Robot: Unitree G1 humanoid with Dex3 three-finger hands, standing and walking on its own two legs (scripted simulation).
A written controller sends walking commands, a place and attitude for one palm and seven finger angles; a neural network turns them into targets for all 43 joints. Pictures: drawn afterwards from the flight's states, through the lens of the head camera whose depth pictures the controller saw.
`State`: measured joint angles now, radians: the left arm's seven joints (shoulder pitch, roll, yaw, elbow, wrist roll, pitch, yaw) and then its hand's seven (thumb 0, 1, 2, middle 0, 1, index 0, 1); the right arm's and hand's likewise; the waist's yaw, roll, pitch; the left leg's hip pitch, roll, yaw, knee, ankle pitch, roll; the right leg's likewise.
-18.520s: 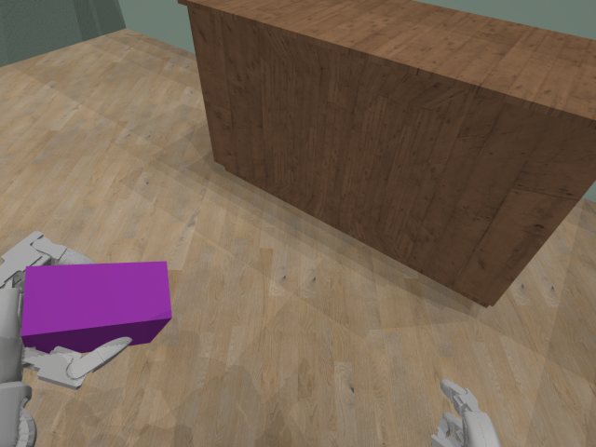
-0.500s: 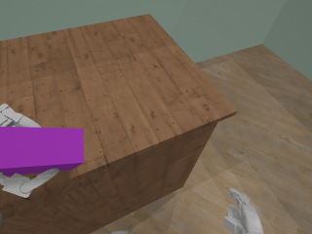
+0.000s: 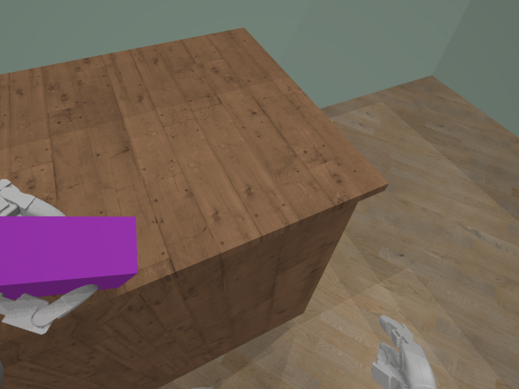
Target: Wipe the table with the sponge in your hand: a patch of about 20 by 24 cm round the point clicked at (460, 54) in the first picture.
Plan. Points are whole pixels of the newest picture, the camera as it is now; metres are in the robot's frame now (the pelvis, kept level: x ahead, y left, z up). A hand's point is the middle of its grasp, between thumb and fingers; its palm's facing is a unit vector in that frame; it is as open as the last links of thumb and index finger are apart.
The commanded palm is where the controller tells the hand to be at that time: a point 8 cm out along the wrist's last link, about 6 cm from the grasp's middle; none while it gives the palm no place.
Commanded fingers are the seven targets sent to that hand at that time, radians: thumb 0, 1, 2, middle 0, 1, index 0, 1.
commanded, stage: shuffle to correct the standing spot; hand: left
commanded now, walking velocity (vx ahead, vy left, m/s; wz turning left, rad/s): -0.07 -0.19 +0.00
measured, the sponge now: (88, 257) +0.23 +0.21 +0.15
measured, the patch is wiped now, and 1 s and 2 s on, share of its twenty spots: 0.00 0.00 0.00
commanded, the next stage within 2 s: none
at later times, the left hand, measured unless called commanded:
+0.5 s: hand (40, 262) +0.21 +0.24 +0.17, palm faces +0.35 -0.84 -0.42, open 10.2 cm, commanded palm +0.16 +0.28 +0.18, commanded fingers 0.00 0.10 1.30 -1.20 -1.60 -1.20 -1.60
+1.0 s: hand (47, 261) +0.22 +0.24 +0.17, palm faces +0.36 -0.84 -0.40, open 10.2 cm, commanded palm +0.16 +0.28 +0.18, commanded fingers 0.00 0.10 1.30 -1.20 -1.60 -1.20 -1.60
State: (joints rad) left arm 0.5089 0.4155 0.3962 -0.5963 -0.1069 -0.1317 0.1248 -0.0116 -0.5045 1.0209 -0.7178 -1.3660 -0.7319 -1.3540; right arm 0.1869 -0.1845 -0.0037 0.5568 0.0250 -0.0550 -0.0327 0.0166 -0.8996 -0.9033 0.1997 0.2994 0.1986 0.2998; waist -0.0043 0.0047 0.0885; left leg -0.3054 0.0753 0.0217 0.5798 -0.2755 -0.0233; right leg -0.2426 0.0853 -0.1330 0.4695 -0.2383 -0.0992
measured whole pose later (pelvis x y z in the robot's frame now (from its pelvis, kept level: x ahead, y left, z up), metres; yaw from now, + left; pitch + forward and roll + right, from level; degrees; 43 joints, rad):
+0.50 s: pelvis +0.00 +0.00 +0.00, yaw +0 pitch +0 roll -1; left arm 0.52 0.41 0.39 -0.60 -0.11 -0.13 0.13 -0.01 -0.50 1.02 -0.72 -1.37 -0.73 -1.35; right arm 0.18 -0.18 0.00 0.55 0.03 -0.05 -0.04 0.02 -0.90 -0.90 0.20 0.30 0.20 0.30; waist 0.00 0.01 0.08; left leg -0.30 0.07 0.02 0.57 -0.27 -0.02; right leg -0.25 0.08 -0.13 0.47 -0.23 -0.10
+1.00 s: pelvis +0.00 +0.00 +0.00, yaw +0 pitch +0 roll -1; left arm 0.53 0.41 0.38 -0.59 -0.12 -0.12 0.14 -0.01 -0.51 1.02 -0.72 -1.37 -0.73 -1.35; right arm 0.19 -0.19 -0.01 0.56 0.03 -0.04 -0.04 0.02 -0.90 -0.90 0.20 0.30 0.20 0.30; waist -0.01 0.00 0.07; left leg -0.30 0.07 0.02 0.58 -0.28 -0.02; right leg -0.24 0.08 -0.13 0.48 -0.25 -0.11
